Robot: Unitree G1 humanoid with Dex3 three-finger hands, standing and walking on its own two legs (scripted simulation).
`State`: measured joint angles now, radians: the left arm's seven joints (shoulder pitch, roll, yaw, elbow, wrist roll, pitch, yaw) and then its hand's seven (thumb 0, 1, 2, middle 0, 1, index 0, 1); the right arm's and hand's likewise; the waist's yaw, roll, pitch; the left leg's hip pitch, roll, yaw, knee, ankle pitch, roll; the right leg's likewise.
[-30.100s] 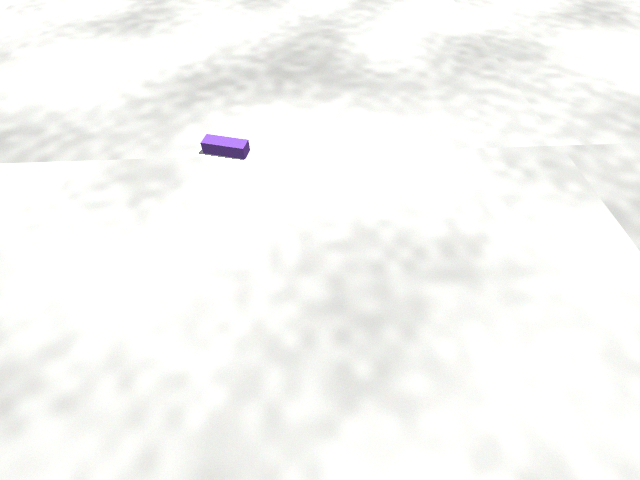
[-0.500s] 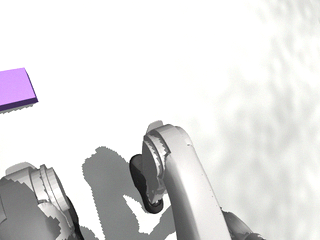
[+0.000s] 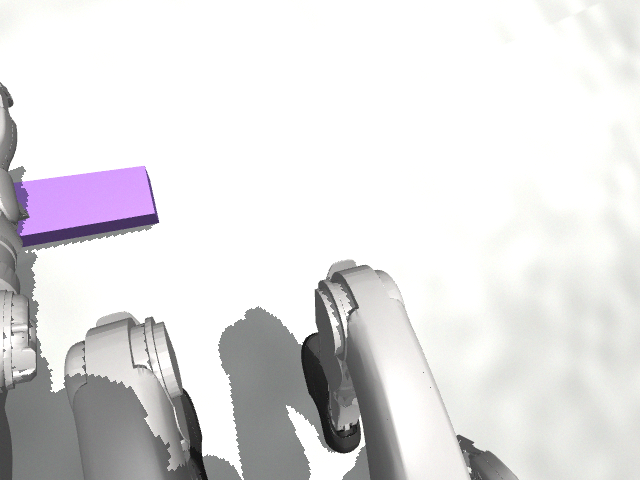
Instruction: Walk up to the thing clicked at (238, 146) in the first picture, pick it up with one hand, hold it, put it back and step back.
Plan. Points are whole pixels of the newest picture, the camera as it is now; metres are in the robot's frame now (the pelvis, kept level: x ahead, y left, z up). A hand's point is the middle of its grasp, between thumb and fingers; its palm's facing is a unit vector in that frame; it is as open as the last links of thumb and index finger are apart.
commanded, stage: withdraw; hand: left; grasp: from above
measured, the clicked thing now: (73, 207) +0.49 +0.26 -0.30
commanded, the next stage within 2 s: home in 0.48 s
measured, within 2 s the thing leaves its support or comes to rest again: neither
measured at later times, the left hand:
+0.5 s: hand (11, 191) +0.46 +0.27 -0.12, palm faces -0.50 -0.06 -0.86, open 13.9 cm
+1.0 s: hand out of the picture +0.45 +0.29 -0.08, palm faces -0.35 -0.32 -0.88, open 11.1 cm
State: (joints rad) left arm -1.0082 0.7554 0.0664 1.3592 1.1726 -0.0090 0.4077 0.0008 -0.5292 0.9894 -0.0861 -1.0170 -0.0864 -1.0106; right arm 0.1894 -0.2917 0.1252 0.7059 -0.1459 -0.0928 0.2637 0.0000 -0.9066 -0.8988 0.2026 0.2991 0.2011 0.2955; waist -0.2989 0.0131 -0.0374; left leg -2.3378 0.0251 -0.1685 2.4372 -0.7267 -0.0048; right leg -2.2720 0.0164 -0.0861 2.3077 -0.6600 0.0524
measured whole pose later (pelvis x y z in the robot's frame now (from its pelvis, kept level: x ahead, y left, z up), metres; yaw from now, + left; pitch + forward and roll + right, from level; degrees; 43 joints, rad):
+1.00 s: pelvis +0.00 +0.00 +0.06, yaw +4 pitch +38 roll -7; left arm -0.80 0.58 0.06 1.03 0.90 0.02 0.17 0.00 0.15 0.87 -0.23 -0.54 -0.21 -0.55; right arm 0.22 -0.25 0.03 0.66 -0.05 0.03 0.13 0.00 -0.89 -0.89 0.20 0.30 0.20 0.29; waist -0.19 0.07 -0.14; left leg -2.19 0.02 -0.10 2.24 -0.71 0.00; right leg -2.14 -0.01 -0.04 2.16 -0.67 0.04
